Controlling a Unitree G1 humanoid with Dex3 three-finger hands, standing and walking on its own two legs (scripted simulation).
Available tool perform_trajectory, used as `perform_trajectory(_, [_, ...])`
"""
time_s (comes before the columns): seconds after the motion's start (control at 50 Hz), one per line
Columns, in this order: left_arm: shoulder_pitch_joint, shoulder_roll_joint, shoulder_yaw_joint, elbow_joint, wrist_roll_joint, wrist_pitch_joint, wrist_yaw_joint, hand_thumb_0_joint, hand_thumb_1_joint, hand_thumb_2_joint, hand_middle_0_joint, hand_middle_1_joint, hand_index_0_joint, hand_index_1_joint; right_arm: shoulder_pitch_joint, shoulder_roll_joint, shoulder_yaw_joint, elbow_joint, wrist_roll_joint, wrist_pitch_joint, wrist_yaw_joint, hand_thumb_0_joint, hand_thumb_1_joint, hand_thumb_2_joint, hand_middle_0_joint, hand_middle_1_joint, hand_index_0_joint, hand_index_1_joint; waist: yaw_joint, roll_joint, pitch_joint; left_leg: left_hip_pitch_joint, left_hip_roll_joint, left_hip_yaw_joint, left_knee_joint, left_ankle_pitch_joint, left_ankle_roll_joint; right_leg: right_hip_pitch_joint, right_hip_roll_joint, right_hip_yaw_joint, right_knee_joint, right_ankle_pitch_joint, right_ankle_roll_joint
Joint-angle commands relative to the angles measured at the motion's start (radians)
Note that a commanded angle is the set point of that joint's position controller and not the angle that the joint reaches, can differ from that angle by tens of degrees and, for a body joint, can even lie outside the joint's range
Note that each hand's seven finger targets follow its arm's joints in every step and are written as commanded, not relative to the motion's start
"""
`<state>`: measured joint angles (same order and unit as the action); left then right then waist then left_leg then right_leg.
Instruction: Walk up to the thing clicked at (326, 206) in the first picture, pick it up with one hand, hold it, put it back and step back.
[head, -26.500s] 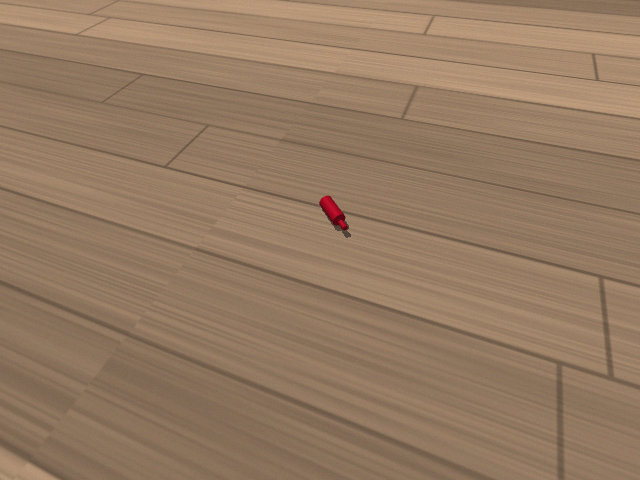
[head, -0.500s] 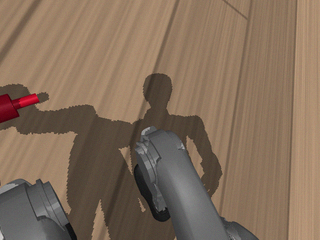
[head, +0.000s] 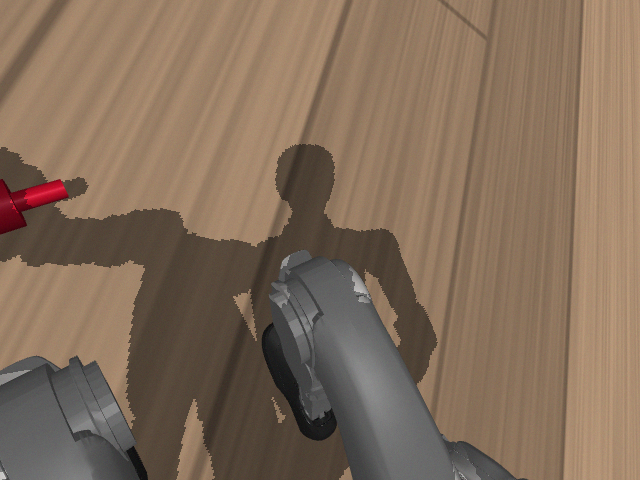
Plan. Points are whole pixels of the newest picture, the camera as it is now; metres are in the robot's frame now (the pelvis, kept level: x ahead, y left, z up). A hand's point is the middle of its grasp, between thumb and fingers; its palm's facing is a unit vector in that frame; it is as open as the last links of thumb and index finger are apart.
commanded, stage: open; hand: left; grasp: from above
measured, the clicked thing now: out of the picture +0.48 +0.24 -0.27
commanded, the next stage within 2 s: withdraw in 0.46 s
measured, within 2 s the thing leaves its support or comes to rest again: neither
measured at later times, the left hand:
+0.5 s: hand out of the picture +0.46 +0.27 -0.25, palm faces -0.44 -0.16 -0.89, open 14.3 cm
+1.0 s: hand out of the picture +0.48 +0.30 -0.12, palm faces -0.29 -0.10 -0.95, open 14.1 cm
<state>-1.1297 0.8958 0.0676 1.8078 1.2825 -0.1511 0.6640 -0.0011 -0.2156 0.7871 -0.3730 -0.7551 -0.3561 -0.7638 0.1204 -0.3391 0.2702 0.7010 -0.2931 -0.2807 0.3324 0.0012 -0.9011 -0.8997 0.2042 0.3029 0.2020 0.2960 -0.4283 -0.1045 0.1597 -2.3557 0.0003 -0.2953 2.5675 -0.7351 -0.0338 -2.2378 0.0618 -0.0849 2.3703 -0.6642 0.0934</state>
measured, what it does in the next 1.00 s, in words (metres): stands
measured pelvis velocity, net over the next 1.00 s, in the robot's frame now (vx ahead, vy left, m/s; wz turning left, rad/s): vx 0.00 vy -0.01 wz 0.06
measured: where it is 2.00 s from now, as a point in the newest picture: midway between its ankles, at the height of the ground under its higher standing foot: (230, 453)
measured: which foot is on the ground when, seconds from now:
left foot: down 0.00-1.00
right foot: down 0.00-1.00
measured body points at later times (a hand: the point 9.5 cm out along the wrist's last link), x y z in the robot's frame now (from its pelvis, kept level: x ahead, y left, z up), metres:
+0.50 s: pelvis +0.00 +0.00 +0.01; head +0.28 +0.12 +0.34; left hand +0.48 +0.27 -0.20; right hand +0.03 -0.25 -0.05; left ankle +0.06 +0.13 -0.27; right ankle +0.12 -0.14 -0.27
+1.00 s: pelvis +0.00 -0.01 +0.03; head +0.23 +0.09 +0.41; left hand +0.49 +0.30 -0.07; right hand +0.06 -0.26 -0.07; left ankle +0.06 +0.13 -0.27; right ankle +0.12 -0.14 -0.27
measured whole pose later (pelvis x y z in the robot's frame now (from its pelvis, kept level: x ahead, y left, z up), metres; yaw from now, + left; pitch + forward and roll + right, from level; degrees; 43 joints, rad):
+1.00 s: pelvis +0.00 -0.01 +0.03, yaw +3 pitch +34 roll -11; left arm -1.02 0.67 0.03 1.44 1.16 0.02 0.49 0.00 -0.53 1.03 -0.09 -1.03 -0.08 -1.03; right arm 0.17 -0.30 0.10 0.75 -0.16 -0.14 0.34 0.00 -0.91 -0.90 0.20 0.30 0.20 0.30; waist -0.30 0.03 -0.08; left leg -2.34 0.01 -0.22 2.45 -0.73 -0.04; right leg -2.26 0.03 -0.04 2.31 -0.67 0.08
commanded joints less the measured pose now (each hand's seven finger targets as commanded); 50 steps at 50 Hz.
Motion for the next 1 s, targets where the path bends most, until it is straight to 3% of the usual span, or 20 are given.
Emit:
perform_trajectory(0.0, [-0.261, 0.16, 0.003, -0.101, 0.003, 0.0, 0.042, 0.0, -0.462, 0.949, -0.171, -0.884, -0.141, -0.914, 0.194, -0.332, -0.095, 0.021, 0.008, 0.003, -0.002, 0.0, -0.894, -0.902, 0.201, 0.301, 0.201, 0.301, -0.054, 0.541, -0.655, 0.52, 0.032, 0.137, -0.289, 0.256, 0.02, 0.368, 0.026, -0.192, -0.168, 0.306, -0.103])
perform_trajectory(0.16, [-0.257, 0.139, -0.015, -0.086, -0.017, 0.001, 0.032, 0.0, -0.581, 1.063, -0.083, -0.958, -0.037, -1.005, 0.184, -0.328, -0.088, 0.01, 0.014, 0.001, -0.006, 0.0, -0.892, -0.902, 0.201, 0.3, 0.201, 0.3, -0.071, 0.488, -0.599, 0.472, 0.031, 0.145, -0.278, 0.208, 0.029, 0.362, 0.024, -0.187, -0.19, 0.272, -0.098])
perform_trajectory(0.2, [-0.289, 0.173, 0.012, -0.131, -0.019, -0.008, 0.04, 0.0, -0.576, 1.061, -0.072, -0.968, -0.031, -1.01, 0.205, -0.34, -0.095, 0.017, 0.015, 0.005, -0.012, 0.0, -0.891, -0.902, 0.201, 0.3, 0.201, 0.3, -0.056, 0.516, -0.661, 0.501, 0.03, 0.138, -0.295, 0.23, 0.025, 0.377, 0.023, -0.188, -0.191, 0.284, -0.102])
perform_trajectory(0.26, [-0.265, 0.131, -0.02, -0.089, -0.012, -0.009, 0.032, 0.0, -0.585, 1.087, -0.078, -0.967, -0.026, -1.019, 0.196, -0.328, -0.087, 0.01, 0.011, 0.004, -0.01, 0.0, -0.891, -0.903, 0.201, 0.3, 0.201, 0.3, -0.076, 0.484, -0.623, 0.481, 0.03, 0.139, -0.278, 0.225, 0.028, 0.373, 0.022, -0.193, -0.187, 0.286, -0.097])
perform_trajectory(0.3, [-0.274, 0.166, -0.001, -0.113, -0.022, -0.013, 0.038, 0.0, -0.584, 1.071, -0.069, -0.963, -0.021, -1.011, 0.196, -0.337, -0.092, 0.013, 0.02, 0.008, -0.018, 0.0, -0.89, -0.902, 0.201, 0.3, 0.201, 0.3, -0.058, 0.496, -0.638, 0.484, 0.031, 0.14, -0.293, 0.22, 0.027, 0.379, 0.023, -0.186, -0.199, 0.278, -0.1])
perform_trajectory(0.36, [-0.265, 0.161, -0.008, -0.099, -0.007, -0.011, 0.039, 0.0, -0.573, 1.059, -0.064, -0.968, -0.022, -1.01, 0.204, -0.327, -0.085, 0.017, 0.012, 0.013, -0.018, 0.0, -0.889, -0.901, 0.201, 0.3, 0.201, 0.3, -0.064, 0.524, -0.648, 0.506, 0.034, 0.145, -0.287, 0.252, 0.024, 0.387, 0.026, -0.189, -0.185, 0.306, -0.102])
perform_trajectory(0.4, [-0.26, 0.14, -0.026, -0.098, -0.018, -0.009, 0.037, 0.0, -0.572, 1.069, -0.065, -0.961, -0.019, -1.006, 0.189, -0.328, -0.081, 0.006, 0.014, 0.009, -0.018, 0.0, -0.887, -0.9, 0.201, 0.3, 0.201, 0.3, -0.073, 0.486, -0.618, 0.49, 0.032, 0.147, -0.274, 0.239, 0.029, 0.383, 0.025, -0.189, -0.196, 0.301, -0.097])
perform_trajectory(0.44, [-0.276, 0.172, -0.003, -0.112, -0.019, -0.012, 0.043, 0.0, -0.551, 1.039, -0.059, -0.971, -0.025, -1.004, 0.203, -0.338, -0.086, 0.013, 0.016, 0.011, -0.022, 0.0, -0.886, -0.9, 0.201, 0.3, 0.201, 0.3, -0.062, 0.513, -0.638, 0.503, 0.033, 0.141, -0.295, 0.241, 0.025, 0.379, 0.023, -0.191, -0.198, 0.293, -0.1])
perform_trajectory(0.52, [-0.26, 0.162, -0.014, -0.088, -0.018, -0.008, 0.039, 0.0, -0.552, 1.042, -0.061, -0.962, -0.024, -0.999, 0.188, -0.328, -0.074, 0.003, 0.01, 0.008, -0.021, 0.0, -0.885, -0.899, 0.201, 0.3, 0.201, 0.3, -0.073, 0.489, -0.604, 0.482, 0.032, 0.144, -0.285, 0.216, 0.028, 0.376, 0.02, -0.19, -0.197, 0.279, -0.098])
perform_trajectory(0.6, [-0.262, 0.178, 0.005, -0.113, -0.023, -0.006, 0.048, 0.0, -0.539, 0.999, -0.068, -1.023, -0.074, -1.017, 0.206, -0.333, -0.085, 0.013, 0.01, 0.01, -0.025, 0.0, -0.905, -0.902, 0.201, 0.3, 0.2, 0.3, -0.058, 0.53, -0.641, 0.511, 0.034, 0.146, -0.302, 0.226, 0.023, 0.39, 0.021, -0.187, -0.201, 0.284, -0.101])
perform_trajectory(0.62, [-0.262, 0.158, 0.0, -0.124, -0.022, 0.0, 0.05, 0.0, -0.539, 0.997, -0.065, -1.022, -0.072, -1.014, 0.212, -0.324, -0.084, 0.007, 0.005, 0.01, -0.018, 0.0, -0.904, -0.902, 0.201, 0.3, 0.2, 0.3, -0.062, 0.526, -0.655, 0.523, 0.033, 0.149, -0.297, 0.245, 0.023, 0.404, 0.024, -0.188, -0.2, 0.305, -0.1])
perform_trajectory(0.68, [-0.303, 0.177, 0.035, -0.242, -0.035, 0.014, 0.072, 0.0, -0.545, 1.004, -0.069, -1.019, -0.07, -1.017, 0.211, -0.335, -0.12, 0.017, 0.012, 0.012, -0.01, 0.0, -0.905, -0.903, 0.201, 0.3, 0.2, 0.3, -0.031, 0.627, -0.752, 0.592, 0.037, 0.148, -0.321, 0.272, 0.011, 0.405, 0.022, -0.183, -0.193, 0.325, -0.108])
perform_trajectory(0.72, [-0.293, 0.117, 0.011, -0.309, -0.046, 0.037, 0.068, 0.0, -0.555, 1.012, -0.066, -1.018, -0.063, -1.021, 0.188, -0.309, -0.132, 0.007, 0.026, 0.015, 0.003, 0.0, -0.907, -0.904, 0.2, 0.3, 0.2, 0.3, -0.012, 0.67, -0.788, 0.628, 0.038, 0.158, -0.333, 0.28, 0.004, 0.38, 0.022, -0.18, -0.191, 0.328, -0.117])
perform_trajectory(0.74, [-0.27, 0.096, 0.011, -0.303, -0.052, 0.055, 0.06, 0.0, -0.551, 1.008, -0.064, -1.014, -0.062, -1.015, 0.189, -0.302, -0.14, 0.012, 0.029, 0.019, 0.009, 0.0, -0.905, -0.903, 0.2, 0.3, 0.2, 0.3, -0.011, 0.65, -0.793, 0.62, 0.033, 0.167, -0.326, 0.273, 0.008, 0.366, 0.022, -0.174, -0.195, 0.323, -0.115])
perform_trajectory(0.8, [-0.212, 0.098, 0.047, -0.5, -0.076, 0.097, 0.02, 0.0, -0.559, 1.024, -0.065, -1.023, -0.057, -1.031, 0.206, -0.291, -0.197, 0.028, 0.072, 0.051, 0.016, 0.0, -0.906, -0.905, 0.2, 0.3, 0.2, 0.3, 0.088, 0.731, -0.959, 0.672, 0.026, 0.193, -0.358, 0.344, 0.007, 0.382, 0.018, -0.147, -0.201, 0.364, -0.126])
perform_trajectory(0.84, [-0.167, 0.042, 0.027, -0.527, -0.09, 0.137, -0.025, 0.0, -0.552, 1.024, -0.066, -1.02, -0.057, -1.03, 0.196, -0.275, -0.228, 0.037, 0.111, 0.081, 0.022, 0.0, -0.903, -0.904, 0.2, 0.3, 0.2, 0.3, 0.114, 0.702, -0.967, 0.648, 0.022, 0.205, -0.37, 0.364, 0.012, 0.34, 0.015, -0.135, -0.198, 0.378, -0.129])
perform_trajectory(0.86, [-0.186, -0.011, -0.007, -0.508, -0.1, 0.155, -0.054, 0.0, -0.552, 1.027, -0.07, -1.023, -0.059, -1.034, 0.2, -0.267, -0.236, 0.042, 0.124, 0.098, 0.023, 0.0, -0.904, -0.905, 0.2, 0.3, 0.2, 0.3, 0.098, 0.646, -0.933, 0.591, 0.022, 0.214, -0.366, 0.332, 0.025, 0.333, 0.022, -0.125, -0.213, 0.364, -0.128])
perform_trajectory(0.9, [-0.227, -0.052, -0.028, -0.516, -0.119, 0.18, -0.115, 0.0, -0.549, 1.033, -0.069, -1.031, -0.058, -1.043, 0.232, -0.26, -0.259, 0.049, 0.147, 0.128, 0.013, 0.0, -0.904, -0.905, 0.2, 0.3, 0.2, 0.3, 0.086, 0.553, -0.896, 0.513, 0.015, 0.219, -0.378, 0.28, 0.04, 0.333, 0.017, -0.108, -0.246, 0.323, -0.123])
perform_trajectory(0.94, [-0.202, -0.072, -0.04, -0.508, -0.138, 0.196, -0.184, 0.0, -0.551, 1.038, -0.07, -1.03, -0.055, -1.046, 0.262, -0.258, -0.28, 0.053, 0.155, 0.154, 0.0, 0.0, -0.906, -0.906, 0.2, 0.3, 0.2, 0.3, 0.095, 0.481, -0.868, 0.501, 0.007, 0.22, -0.412, 0.25, 0.044, 0.343, 0.01, -0.098, -0.277, 0.277, -0.125])
perform_trajectory(0.98, [-0.234, -0.147, -0.087, -0.536, -0.171, 0.197, -0.261, 0.0, -0.564, 1.053, -0.081, -1.032, -0.054, -1.059, 0.255, -0.239, -0.295, 0.035, 0.167, 0.183, -0.017, 0.0, -0.908, -0.908, 0.2, 0.3, 0.2, 0.3, 0.101, 0.424, -0.879, 0.496, 0.002, 0.214, -0.452, 0.199, 0.046, 0.358, 0.007, -0.087, -0.304, 0.22, -0.129])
